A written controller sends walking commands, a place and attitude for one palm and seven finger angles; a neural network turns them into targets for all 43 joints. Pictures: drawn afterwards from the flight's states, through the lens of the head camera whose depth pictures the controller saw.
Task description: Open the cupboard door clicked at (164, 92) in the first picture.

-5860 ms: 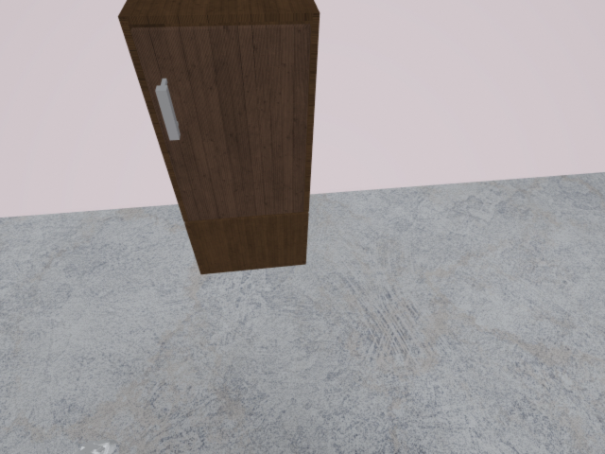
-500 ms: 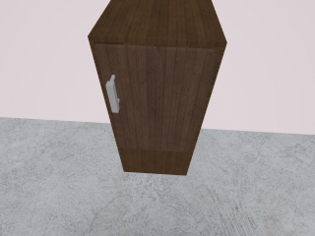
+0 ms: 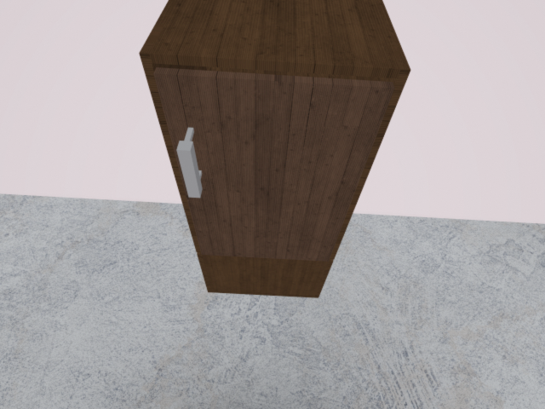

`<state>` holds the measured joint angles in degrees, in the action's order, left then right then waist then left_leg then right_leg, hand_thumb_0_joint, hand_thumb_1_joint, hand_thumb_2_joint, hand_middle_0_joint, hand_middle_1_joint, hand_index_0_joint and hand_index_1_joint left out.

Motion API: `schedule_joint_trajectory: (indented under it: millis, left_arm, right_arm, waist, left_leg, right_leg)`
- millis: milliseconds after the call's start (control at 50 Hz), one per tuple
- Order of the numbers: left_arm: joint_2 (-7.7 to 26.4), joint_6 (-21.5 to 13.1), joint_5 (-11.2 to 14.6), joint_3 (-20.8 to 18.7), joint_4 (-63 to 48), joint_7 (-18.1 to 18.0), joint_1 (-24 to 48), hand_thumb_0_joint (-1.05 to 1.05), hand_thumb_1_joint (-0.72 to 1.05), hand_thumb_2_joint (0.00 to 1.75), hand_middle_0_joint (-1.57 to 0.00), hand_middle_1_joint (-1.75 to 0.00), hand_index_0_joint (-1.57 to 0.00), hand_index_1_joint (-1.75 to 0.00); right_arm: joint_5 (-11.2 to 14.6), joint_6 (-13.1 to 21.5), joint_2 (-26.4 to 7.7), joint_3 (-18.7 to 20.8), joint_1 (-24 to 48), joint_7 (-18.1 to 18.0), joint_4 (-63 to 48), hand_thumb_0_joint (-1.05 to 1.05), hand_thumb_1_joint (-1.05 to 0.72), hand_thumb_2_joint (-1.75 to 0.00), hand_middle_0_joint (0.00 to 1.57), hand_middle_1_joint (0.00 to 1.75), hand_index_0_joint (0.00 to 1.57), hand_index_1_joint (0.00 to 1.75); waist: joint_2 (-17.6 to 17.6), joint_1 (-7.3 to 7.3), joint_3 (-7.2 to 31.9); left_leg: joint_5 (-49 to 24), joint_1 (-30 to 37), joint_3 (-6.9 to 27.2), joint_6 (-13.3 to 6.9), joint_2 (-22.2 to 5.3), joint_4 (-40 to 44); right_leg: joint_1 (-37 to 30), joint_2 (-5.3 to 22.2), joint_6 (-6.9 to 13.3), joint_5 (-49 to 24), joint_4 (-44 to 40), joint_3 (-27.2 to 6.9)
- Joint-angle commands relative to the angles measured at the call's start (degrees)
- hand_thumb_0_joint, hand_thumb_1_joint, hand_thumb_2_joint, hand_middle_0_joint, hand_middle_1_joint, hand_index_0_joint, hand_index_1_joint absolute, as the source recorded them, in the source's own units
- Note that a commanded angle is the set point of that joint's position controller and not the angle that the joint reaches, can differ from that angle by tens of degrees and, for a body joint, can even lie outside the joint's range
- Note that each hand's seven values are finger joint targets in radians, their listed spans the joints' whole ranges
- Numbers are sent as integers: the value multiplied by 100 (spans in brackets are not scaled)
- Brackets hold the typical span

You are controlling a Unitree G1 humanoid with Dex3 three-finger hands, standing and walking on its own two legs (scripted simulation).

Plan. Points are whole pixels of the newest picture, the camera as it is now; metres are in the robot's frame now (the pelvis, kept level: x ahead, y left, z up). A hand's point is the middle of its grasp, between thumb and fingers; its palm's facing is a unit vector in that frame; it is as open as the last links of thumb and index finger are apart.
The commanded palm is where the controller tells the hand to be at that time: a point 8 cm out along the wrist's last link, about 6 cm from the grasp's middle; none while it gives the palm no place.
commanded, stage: come to a stop and stand still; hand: left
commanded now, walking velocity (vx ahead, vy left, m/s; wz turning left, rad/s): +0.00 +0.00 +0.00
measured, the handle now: (192, 163) +0.53 +0.19 +0.00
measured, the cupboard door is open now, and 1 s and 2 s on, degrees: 0 0 0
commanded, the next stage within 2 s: look again from close up in 0.78 s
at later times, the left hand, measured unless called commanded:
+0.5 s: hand out of the picture +0.00 +0.19 -0.15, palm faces +0.03 -0.97 -0.26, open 7.4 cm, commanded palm none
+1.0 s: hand out of the picture -0.06 +0.13 -0.16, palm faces +0.06 -0.99 -0.16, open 7.4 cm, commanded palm none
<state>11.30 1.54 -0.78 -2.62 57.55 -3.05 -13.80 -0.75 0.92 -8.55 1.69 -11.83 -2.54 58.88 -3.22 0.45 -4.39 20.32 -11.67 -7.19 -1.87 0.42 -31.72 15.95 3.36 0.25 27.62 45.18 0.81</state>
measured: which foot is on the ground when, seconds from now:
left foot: down 0.00-1.00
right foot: down 0.00-1.00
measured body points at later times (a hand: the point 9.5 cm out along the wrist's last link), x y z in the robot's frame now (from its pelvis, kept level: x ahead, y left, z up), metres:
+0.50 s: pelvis -0.05 -0.01 +0.01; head -0.06 -0.02 +0.46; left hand +0.00 +0.24 -0.13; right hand +0.00 -0.24 -0.14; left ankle -0.03 +0.10 -0.73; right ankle -0.04 -0.13 -0.73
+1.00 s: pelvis -0.04 -0.02 +0.01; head -0.03 -0.02 +0.46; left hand -0.06 +0.19 -0.15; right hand -0.05 -0.24 -0.15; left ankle -0.03 +0.10 -0.73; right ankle -0.04 -0.13 -0.73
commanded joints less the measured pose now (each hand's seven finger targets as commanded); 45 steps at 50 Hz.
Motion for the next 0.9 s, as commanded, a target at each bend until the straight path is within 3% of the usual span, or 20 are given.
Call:
schedule_joint_trajectory:
  millis: [0, 20, 40, 60, 80, 100, 120, 140, 160, 180, 200, 220, 240, 280, 340, 400, 480, 560, 880]
  left_arm:
    - [577, -149, 39, 0, -12, -114, -409, 0, 90, 90, -20, -30, -20, -30]
    - [637, -280, 6, -23, -35, -56, -789, 0, 90, 90, -20, -30, -20, -30]
    - [647, -365, -74, 14, -146, -27, -899, 0, 90, 90, -20, -30, -20, -30]
    - [793, -389, -83, 12, -193, -27, -707, 0, 90, 90, -20, -30, -20, -30]
    - [877, -386, -143, 66, -387, -14, -468, 0, 90, 90, -20, -30, -20, -30]
    - [994, -356, -95, 23, -490, -24, -192, 0, 90, 90, -20, -30, -20, -30]
    - [1077, -344, -43, -19, -537, -18, 0, 0, 90, 90, -20, -30, -20, -30]
    - [968, -303, -5, -21, -602, -18, -20, 0, 90, 90, -20, -30, -20, -30]
    - [843, -252, 0, 6, -578, -25, -10, 0, 90, 90, -20, -30, -20, -30]
    - [727, -211, 9, 42, -563, -25, -74, 0, 90, 90, -20, -30, -20, -30]
    - [580, -171, 16, 84, -531, 4, -128, 0, 90, 90, -20, -30, -20, -30]
    - [662, -178, -14, 80, -516, 26, -117, 0, 90, 90, -20, -30, -20, -30]
    - [683, -188, -24, 77, -503, 41, -210, 0, 90, 90, -20, -30, -20, -30]
    - [700, -205, -23, 98, -518, 67, -142, 0, 90, 90, -20, -30, -20, -30]
    - [697, -172, -21, 117, -550, 104, -91, 0, 90, 90, -20, -30, -20, -30]
    - [716, -159, -33, 126, -524, 125, -182, 0, 90, 90, -20, -30, -20, -30]
    - [671, -187, -24, 135, -443, 127, -362, 0, 90, 90, -20, -30, -20, -30]
    - [610, -227, -10, 165, -301, 124, -449, 0, 90, 90, -20, -30, -20, -30]
    - [255, -310, 20, 230, 324, 82, -816, 0, 90, 90, -20, -30, -20, -30]
  right_arm:
    - [26, 11, -1364, 279, -137, 31, -373, 0, -90, -90, 20, 30, 20, 30]
    - [18, 6, -1175, 191, 315, 110, -768, 0, -90, -90, 20, 30, 20, 30]
    - [46, 27, -709, 154, -59, 145, -857, 0, -90, -90, 20, 30, 20, 30]
    - [57, 27, -556, 127, -287, 135, -954, 0, -90, -90, 20, 30, 20, 30]
    - [77, 27, -484, 166, -378, 114, -936, 0, -90, -90, 20, 30, 20, 30]
    - [45, -13, -527, 164, -326, 132, -854, 0, -90, -90, 20, 30, 20, 30]
    - [13, -3, -780, 228, -544, 142, -735, 0, -90, -90, 20, 30, 20, 30]
    - [-17, 27, -1046, 256, -519, 115, -724, 0, -90, -90, 20, 30, 20, 30]
    - [-3, 37, -1097, 251, -446, 88, -759, 0, -90, -90, 20, 30, 20, 30]
    - [7, 27, -1110, 225, -347, 68, -792, 0, -90, -90, 20, 30, 20, 30]
    - [1, 34, -1067, 196, -208, 58, -847, 0, -90, -90, 20, 30, 20, 30]
    - [-4, 39, -1088, 188, -94, 57, -877, 0, -90, -90, 20, 30, 20, 30]
    - [-1, 33, -1037, 170, -39, 69, -897, 0, -90, -90, 20, 30, 20, 30]
    - [-4, 8, -887, 119, -134, 101, -840, 0, -90, -90, 20, 30, 20, 30]
    - [-32, -4, -844, 72, -281, 140, -722, 0, -90, -90, 20, 30, 20, 30]
    - [-50, -33, -888, 52, -368, 167, -658, 0, -90, -90, 20, 30, 20, 30]
    - [-48, -8, -862, 18, -523, 171, -512, 0, -90, -90, 20, 30, 20, 30]
    - [-25, 2, -762, -29, -716, 167, -321, 0, -90, -90, 20, 30, 20, 30]
    - [32, 75, -445, -106, -977, 92, 332, 0, -90, -90, 20, 30, 20, 30]
  waist:
    - [1629, 1, 658]
    - [945, 361, 537]
    - [-871, 230, 959]
    - [-1428, 9, 1178]
    - [-159, -122, 982]
    - [124, -229, 832]
    - [484, -320, 938]
    - [884, -203, 987]
    - [1307, -159, 860]
    - [1100, -90, 659]
    - [931, -32, 360]
    - [729, 10, 117]
    - [467, 20, 121]
    - [23, -85, 214]
    - [355, -121, 47]
    - [235, -113, -151]
    - [330, -81, 11]
    - [137, -86, -36]
    - [377, -41, 12]
  left_leg:
    - [-6568, 845, 1369, -692, -1750, -368]
    - [-5264, 541, 891, -379, -1279, -841]
    - [-2903, -529, 618, -57, -652, -1457]
    - [164, -1112, 504, 156, -141, -1512]
    - [635, -984, 593, 215, 25, -645]
    - [-233, -536, 407, 174, 27, 114]
    - [-1911, 79, 603, 61, -224, 268]
    - [-3666, 500, 927, -120, -686, -50]
    - [-4549, 522, 1181, -284, -951, 73]
    - [-4417, 318, 1300, -388, -1073, 238]
    - [-3628, 49, 1313, -394, -1077, 475]
    - [-3088, -193, 1269, -350, -923, 506]
    - [-2351, -268, 1142, -234, -775, 490]
    - [-1197, -206, 931, -66, -563, 541]
    - [-221, -342, 1010, -47, -529, 950]
    - [418, -599, 1092, -22, -502, 1180]
    - [347, -567, 1111, -20, -530, 1260]
    - [40, -505, 1026, 11, -495, 1171]
    - [-1002, -195, 878, 64, -570, 1064]
  right_leg:
    - [957, 231, 94, 29, -126, -369]
    - [306, 109, 65, -1439, -1757, -70]
    - [-763, 524, 146, -4321, -2004, -778]
    - [-1442, 1261, 799, -6426, -1591, -1255]
    - [-1277, 1326, 904, -6420, -1217, -1001]
    - [-947, 916, 665, -5869, -923, -812]
    - [-628, 517, 422, -4963, -685, -508]
    - [-193, 218, 209, -3657, -713, -255]
    - [-73, 14, 75, -2403, -774, -33]
    - [-105, -118, 54, -1518, -929, 2]
    - [-91, -134, 39, -1115, -1154, 10]
    - [-158, -98, 73, -1412, -1404, -72]
    - [-170, 8, 121, -1742, -1605, -258]
    - [-79, 226, 183, -1710, -1897, -508]
    - [94, 167, 176, -774, -2145, -494]
    - [221, 154, 178, -229, -2338, -531]
    - [98, 179, 174, -346, -2370, -479]
    - [115, 235, 187, -389, -2477, -503]
    - [-183, 239, 195, -1414, -2424, -411]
